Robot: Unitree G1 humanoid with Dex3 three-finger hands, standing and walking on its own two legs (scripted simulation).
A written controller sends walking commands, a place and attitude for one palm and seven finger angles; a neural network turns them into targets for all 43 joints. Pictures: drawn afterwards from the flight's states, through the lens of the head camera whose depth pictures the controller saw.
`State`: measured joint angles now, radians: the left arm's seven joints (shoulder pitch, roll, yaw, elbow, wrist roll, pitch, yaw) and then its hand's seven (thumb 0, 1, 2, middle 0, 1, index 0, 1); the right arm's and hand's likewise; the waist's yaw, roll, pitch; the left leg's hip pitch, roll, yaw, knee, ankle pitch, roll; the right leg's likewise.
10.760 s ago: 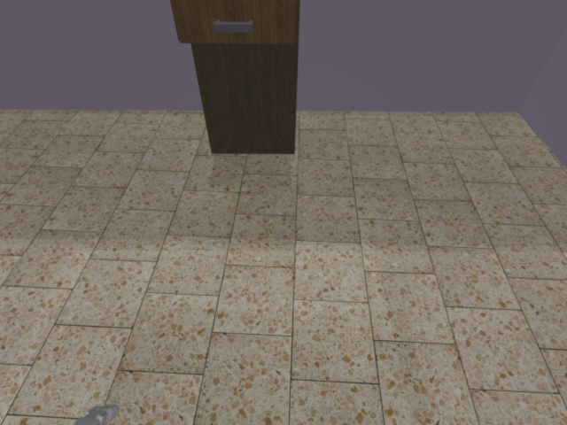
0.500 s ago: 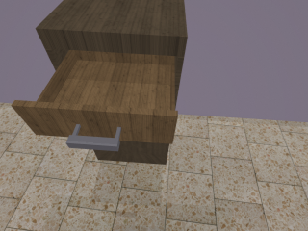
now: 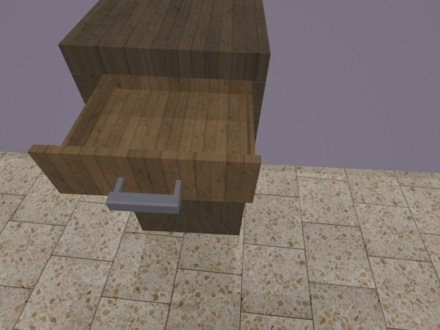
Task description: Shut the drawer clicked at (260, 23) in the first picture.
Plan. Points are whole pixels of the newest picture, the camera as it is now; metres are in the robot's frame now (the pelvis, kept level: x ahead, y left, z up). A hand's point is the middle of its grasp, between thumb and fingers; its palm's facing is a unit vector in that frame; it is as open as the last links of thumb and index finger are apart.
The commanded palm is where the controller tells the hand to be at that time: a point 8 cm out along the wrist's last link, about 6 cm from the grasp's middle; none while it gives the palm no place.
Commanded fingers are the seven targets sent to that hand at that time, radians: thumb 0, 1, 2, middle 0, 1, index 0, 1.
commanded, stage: look again from close up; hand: left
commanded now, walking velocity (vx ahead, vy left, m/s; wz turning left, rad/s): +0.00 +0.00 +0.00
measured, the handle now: (146, 193) +0.35 +0.17 +0.03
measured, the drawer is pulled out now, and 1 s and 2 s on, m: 0.26 0.26 0.26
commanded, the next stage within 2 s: raise the hand and make a fist in 0.48 s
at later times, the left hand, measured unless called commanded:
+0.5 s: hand out of the picture -0.02 +0.16 -0.17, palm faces +0.02 -0.98 -0.19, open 7.4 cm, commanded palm none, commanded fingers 0.00 0.90 0.90 -0.20 -0.30 -0.20 -0.30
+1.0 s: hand out of the picture +0.12 +0.12 -0.03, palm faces +0.01 -1.00 -0.01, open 6.0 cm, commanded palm +0.10 +0.20 -0.01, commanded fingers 0.00 0.90 0.90 -0.64 -0.78 -0.64 -0.78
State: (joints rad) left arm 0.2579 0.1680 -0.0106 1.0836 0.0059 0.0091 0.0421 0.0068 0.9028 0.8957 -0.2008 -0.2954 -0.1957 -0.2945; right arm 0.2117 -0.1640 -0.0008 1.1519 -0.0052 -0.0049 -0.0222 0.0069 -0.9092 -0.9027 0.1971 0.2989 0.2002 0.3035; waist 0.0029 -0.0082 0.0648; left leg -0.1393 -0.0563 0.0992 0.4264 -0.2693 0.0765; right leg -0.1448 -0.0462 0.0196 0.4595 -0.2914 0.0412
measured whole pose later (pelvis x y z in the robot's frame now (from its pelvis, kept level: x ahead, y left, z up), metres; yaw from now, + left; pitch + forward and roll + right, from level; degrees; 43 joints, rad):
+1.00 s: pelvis -0.04 -0.06 -0.05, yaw +2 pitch +6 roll +1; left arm 0.55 0.20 0.13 0.08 -0.23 -0.41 -0.31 0.01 0.90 0.89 -0.45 -0.57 -0.45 -0.57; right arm 0.16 -0.26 -0.07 0.49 0.03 -0.20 0.01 0.01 -0.90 -0.90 0.20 0.30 0.20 0.30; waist -0.01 -0.05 -0.12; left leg -0.58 0.02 0.04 0.89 -0.41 -0.01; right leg -0.57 0.01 -0.06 0.91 -0.45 -0.06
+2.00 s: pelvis -0.01 -0.01 -0.02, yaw +3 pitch +2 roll -2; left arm 0.49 0.21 0.00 -0.49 -0.19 0.03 -0.17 0.02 0.89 0.90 -1.38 -1.57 -1.37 -1.57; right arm 0.21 -0.19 0.09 0.50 0.05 -0.23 -0.01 0.01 -0.90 -0.90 0.20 0.30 0.20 0.30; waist 0.04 0.05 -0.09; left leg -0.38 -0.03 0.03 0.75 -0.40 0.06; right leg -0.33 -0.02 -0.05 0.70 -0.40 0.02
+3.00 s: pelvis +0.00 -0.05 -0.02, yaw +3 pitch +3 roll +0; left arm 0.32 0.24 0.21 -0.09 -0.30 -0.14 -0.32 0.02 0.89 0.90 -1.40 -1.60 -1.40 -1.60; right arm 0.25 -0.27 0.03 0.64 0.05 -0.32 -0.06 0.02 -0.90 -0.90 0.20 0.30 0.20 0.30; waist 0.02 0.05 -0.07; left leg -0.35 0.01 0.00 0.65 -0.35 0.00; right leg -0.31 0.02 -0.07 0.64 -0.37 -0.04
